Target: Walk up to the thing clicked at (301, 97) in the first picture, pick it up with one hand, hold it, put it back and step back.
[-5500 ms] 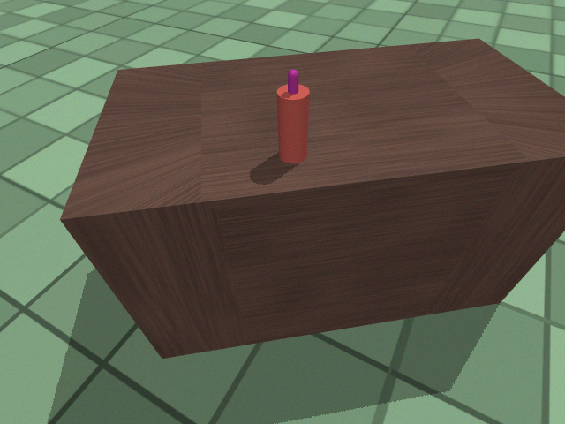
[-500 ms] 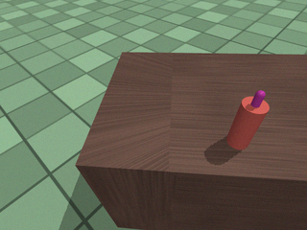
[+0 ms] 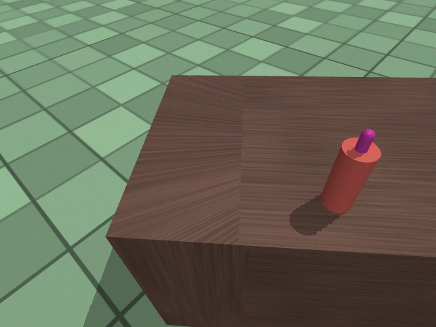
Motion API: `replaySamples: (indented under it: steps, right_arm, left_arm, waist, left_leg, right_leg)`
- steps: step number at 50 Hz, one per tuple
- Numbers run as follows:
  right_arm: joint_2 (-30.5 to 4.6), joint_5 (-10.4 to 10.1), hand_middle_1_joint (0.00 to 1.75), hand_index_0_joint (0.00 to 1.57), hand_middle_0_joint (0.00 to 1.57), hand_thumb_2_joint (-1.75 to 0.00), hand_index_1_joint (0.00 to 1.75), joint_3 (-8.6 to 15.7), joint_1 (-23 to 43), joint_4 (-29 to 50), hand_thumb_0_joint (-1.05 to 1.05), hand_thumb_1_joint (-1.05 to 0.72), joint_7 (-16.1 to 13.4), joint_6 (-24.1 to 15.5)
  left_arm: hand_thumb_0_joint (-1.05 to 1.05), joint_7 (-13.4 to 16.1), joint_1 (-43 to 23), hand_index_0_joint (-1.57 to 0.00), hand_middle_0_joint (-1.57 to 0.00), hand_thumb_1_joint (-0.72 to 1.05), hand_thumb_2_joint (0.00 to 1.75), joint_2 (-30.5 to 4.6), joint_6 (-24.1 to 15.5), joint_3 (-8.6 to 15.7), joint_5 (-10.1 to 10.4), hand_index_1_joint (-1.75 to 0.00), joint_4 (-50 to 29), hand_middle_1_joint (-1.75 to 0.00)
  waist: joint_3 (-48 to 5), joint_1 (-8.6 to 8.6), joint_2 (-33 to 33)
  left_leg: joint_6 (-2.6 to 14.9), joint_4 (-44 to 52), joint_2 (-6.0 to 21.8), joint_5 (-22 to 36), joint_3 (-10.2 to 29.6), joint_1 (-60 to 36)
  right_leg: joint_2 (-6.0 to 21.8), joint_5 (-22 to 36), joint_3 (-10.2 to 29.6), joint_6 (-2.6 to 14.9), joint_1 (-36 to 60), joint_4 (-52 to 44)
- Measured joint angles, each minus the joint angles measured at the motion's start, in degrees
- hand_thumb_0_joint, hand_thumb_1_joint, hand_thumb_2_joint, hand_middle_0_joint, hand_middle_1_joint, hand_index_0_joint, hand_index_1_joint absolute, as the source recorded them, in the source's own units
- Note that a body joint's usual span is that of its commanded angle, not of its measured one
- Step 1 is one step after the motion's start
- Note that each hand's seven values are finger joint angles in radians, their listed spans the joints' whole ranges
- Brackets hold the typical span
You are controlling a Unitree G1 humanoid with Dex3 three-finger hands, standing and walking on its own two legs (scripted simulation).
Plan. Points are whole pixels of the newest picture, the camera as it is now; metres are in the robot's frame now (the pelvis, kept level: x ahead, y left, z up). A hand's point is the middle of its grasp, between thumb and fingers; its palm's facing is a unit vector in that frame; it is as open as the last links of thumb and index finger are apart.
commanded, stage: rise first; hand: right
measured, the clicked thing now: (350, 170) +0.42 -0.24 +0.07
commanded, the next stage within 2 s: go down in 1.80 s
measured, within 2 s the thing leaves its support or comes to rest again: neither
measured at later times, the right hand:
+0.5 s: hand out of the picture +0.16 -0.26 -0.07, palm faces +0.32 +0.88 -0.36, open 15.5 cm
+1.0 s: hand (413, 311) +0.17 -0.25 +0.05, palm faces +0.42 +0.81 -0.41, open 17.5 cm
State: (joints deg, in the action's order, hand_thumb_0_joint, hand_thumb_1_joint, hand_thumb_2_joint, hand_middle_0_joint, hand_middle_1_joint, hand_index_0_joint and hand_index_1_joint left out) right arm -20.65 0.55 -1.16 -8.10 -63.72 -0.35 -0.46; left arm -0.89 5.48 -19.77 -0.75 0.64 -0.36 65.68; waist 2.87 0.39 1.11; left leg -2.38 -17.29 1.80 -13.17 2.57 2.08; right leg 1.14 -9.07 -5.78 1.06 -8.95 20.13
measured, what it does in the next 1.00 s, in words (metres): stands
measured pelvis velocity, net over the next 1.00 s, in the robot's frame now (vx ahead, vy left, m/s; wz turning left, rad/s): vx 0.00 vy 0.04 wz -0.08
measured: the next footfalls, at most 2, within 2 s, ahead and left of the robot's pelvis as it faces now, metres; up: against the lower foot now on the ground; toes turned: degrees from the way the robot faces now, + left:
none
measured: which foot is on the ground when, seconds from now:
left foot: down 0.00-1.00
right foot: down 0.00-1.00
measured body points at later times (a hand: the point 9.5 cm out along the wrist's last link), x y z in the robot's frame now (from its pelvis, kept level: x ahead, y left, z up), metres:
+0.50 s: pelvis +0.00 +0.02 +0.00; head +0.00 +0.02 +0.45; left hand +0.17 +0.27 -0.09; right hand +0.14 -0.30 -0.04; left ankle -0.04 +0.15 -0.75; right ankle +0.02 -0.10 -0.75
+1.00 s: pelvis +0.00 +0.04 +0.00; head +0.00 +0.06 +0.45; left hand +0.18 +0.29 -0.10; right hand +0.14 -0.29 +0.07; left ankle -0.04 +0.15 -0.75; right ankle +0.02 -0.10 -0.75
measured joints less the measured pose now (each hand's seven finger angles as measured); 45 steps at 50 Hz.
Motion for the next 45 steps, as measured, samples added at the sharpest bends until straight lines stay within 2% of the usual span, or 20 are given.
replaySamples:
  steps: [2, 5, 9, 12, 16, 23, 30, 37, 45]
  right_arm:
    - [0.02, 0.0, 0.3, 0.2, 0.2, -0.9, 0.29, -0.03, -0.01, -0.05, 0.0, -0.9, -0.01, -0.04]
    - [0.87, -3.32, 0.26, 0.17, 0.17, -0.86, 0.25, 0.33, 0.7, 5.64, 0.01, -0.86, -1.27, -1.41]
    - [2.91, -4.81, 0.18, 0.12, 0.13, -0.71, 0.17, 3.56, 5.66, 9.78, 0.01, -0.71, -3.05, -3.97]
    - [3.5, -4.09, 0.13, 0.1, 0.1, -0.55, 0.12, 6.36, 6.55, 13.98, 0.01, -0.55, -3.75, -4.83]
    - [3.19, -3.59, 0.09, 0.08, 0.08, -0.37, 0.08, 9.07, 2.94, 21.13, 0.01, -0.33, -4.21, -4.46]
    - [2.8, -4.05, 0.06, 0.06, 0.06, -0.18, 0.05, 9.72, -5.97, 33.62, 0.0, 0.03, -4.82, -3.33]
    - [2.86, -3.82, 0.06, 0.05, 0.05, -0.09, 0.05, 11.57, -9.28, 44.48, 0.0, 0.32, -5.15, -4.37]
    - [2.45, -3.88, 0.06, 0.05, 0.04, -0.06, 0.05, 14.08, -12.94, 52.22, -0.01, 0.48, -3.77, -5.9]
    - [2.55, -3.82, 0.06, 0.05, 0.04, -0.04, 0.05, 16.23, -14.02, 57.29, -0.01, 0.54, -3.39, -7.23]
  left_arm:
    - [0.0, -0.02, -0.03, -0.2, -0.2, 0.9, 0.9, 0.0, 0.04, -0.01, 0.02, -0.3, 0.01, -0.3]
    - [0.0, 1.32, 1.05, -0.17, -0.17, 0.86, 0.86, 0.51, -2.12, 0.23, 3.55, -0.26, -6.63, -0.26]
    - [0.0, 2.97, -0.72, -0.1, -0.11, 0.71, 0.71, 2.05, -4.35, 2.17, 5.3, -0.17, -12.77, -0.17]
    - [0.0, 3.55, -2.0, -0.07, -0.09, 0.55, 0.55, 3.23, -5.14, 3.38, 4.33, -0.12, -15.44, -0.12]
    - [0.0, 3.75, 0.02, -0.06, -0.07, 0.33, 0.37, 4.47, -4.68, 4.71, 3.11, -0.08, -19.22, -0.08]
    - [0.0, 4.38, 6.52, -0.06, -0.06, -0.03, 0.17, 5.89, -3.54, 3.41, 3.19, -0.05, -26.8, -0.06]
    - [-0.01, 5.25, 8.37, -0.06, -0.07, -0.36, 0.08, 5.91, -4.07, 3.7, 2.63, -0.05, -32.47, -0.05]
    - [-0.01, 4.44, 10.37, -0.06, -0.07, -0.5, 0.05, 5.23, -4.22, 4.96, 2.66, -0.05, -33.78, -0.05]
    - [-0.01, 4.4, 8.38, -0.05, -0.07, -0.55, 0.04, 4.92, -3.07, 6.41, 2.22, -0.05, -27.9, -0.05]
  waist:
    - [-0.01, 0.01, -0.02]
    - [1.37, -0.23, -0.32]
    - [2.93, -0.56, -0.41]
    - [1.53, -0.81, -0.34]
    - [-1.28, -1.08, -0.48]
    - [-3.44, -1.65, -1.67]
    - [-2.03, -2.26, -2.65]
    - [-2.42, -2.44, -2.61]
    - [-0.97, -2.78, -3.09]
  left_leg:
    - [-0.02, 0.11, -0.02, 0.06, -0.04, -0.08]
    - [0.21, -3.57, -0.16, -1.29, -0.63, 2.98]
    - [0.29, -6.62, -0.17, -1.98, -1.83, 6.71]
    - [0.58, -7.06, -0.45, -1.84, -2.01, 8.67]
    - [0.89, -5.73, -0.63, -1.62, -2.41, 8.04]
    - [1.36, -4.56, -0.65, -2.28, -3.04, 5.03]
    - [1.84, -4.86, -0.59, -2.99, -3.75, 2.82]
    - [2.31, -5.16, -0.7, -3.67, -4.37, 1.83]
    - [2.86, -5.4, -1.2, -3.67, -4.57, 1.33]
  right_leg:
    - [0.02, -0.01, 0.05, 0.01, -0.01, 0.05]
    - [0.14, -0.87, 0.71, 0.11, -3.12, 3.22]
    - [0.04, -0.62, 1.98, 0.05, -7.0, 5.43]
    - [0.3, -0.29, 2.21, -0.15, -8.91, 5.65]
    - [0.4, -0.13, 2.6, -0.45, -8.55, 4.64]
    - [0.32, -0.57, 3.17, -0.94, -5.77, 3.49]
    - [0.14, -0.19, 3.83, -1.46, -3.14, 2.32]
    - [0.17, -0.01, 4.45, -2.01, -1.86, 1.48]
    - [0.64, 0.33, 4.7, -2.52, -1.16, 1.23]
